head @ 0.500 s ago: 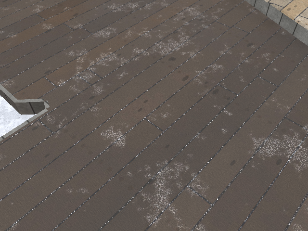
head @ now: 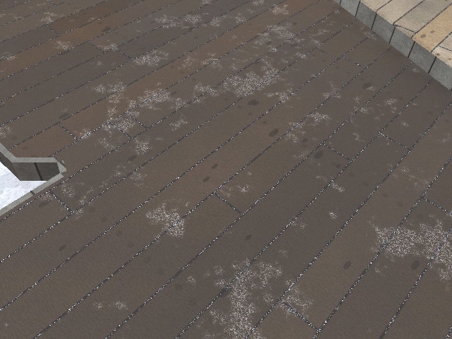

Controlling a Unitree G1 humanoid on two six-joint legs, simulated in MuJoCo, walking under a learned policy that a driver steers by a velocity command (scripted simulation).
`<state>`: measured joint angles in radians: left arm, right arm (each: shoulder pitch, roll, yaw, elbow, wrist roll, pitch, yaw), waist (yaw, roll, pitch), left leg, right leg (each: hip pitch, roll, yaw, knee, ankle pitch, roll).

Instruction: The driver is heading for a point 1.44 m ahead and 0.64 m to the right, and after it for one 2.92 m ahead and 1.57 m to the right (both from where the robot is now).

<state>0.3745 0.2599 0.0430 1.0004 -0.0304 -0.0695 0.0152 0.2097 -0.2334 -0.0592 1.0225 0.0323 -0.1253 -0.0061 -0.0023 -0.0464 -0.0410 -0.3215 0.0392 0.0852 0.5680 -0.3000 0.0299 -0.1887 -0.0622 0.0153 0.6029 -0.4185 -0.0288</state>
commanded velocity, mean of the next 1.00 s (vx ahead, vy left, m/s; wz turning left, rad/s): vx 0.94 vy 0.00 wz -0.73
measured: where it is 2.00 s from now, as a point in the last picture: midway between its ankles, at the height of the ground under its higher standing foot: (370, 205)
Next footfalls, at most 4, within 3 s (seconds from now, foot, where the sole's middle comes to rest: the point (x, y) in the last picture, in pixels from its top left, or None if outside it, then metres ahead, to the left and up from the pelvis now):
0.46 right None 0.46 -0.10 -0.77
0.86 left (250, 234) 0.88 -0.09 -0.77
1.34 right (392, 229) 0.92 -0.60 -0.77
1.80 left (343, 181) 1.14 -0.46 -0.77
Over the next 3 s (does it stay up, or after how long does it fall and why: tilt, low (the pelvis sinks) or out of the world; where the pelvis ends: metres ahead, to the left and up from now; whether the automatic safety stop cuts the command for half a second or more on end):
stays up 1.22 -0.52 -0.01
